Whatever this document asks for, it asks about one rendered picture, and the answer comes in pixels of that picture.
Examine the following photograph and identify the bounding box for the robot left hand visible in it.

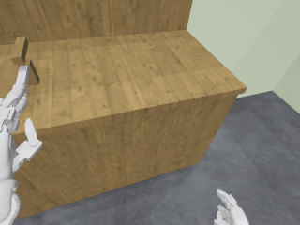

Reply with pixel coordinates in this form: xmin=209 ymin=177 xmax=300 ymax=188
xmin=0 ymin=82 xmax=43 ymax=181

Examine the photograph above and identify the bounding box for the counter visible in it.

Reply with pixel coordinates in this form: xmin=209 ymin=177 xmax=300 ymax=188
xmin=0 ymin=0 xmax=247 ymax=219

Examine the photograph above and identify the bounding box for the tap lever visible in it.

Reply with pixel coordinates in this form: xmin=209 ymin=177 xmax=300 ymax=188
xmin=12 ymin=65 xmax=30 ymax=97

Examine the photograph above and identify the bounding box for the robot right hand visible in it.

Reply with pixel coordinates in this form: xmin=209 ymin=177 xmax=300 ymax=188
xmin=214 ymin=189 xmax=249 ymax=225

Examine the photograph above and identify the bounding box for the robot left forearm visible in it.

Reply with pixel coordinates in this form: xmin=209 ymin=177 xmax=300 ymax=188
xmin=0 ymin=179 xmax=22 ymax=225

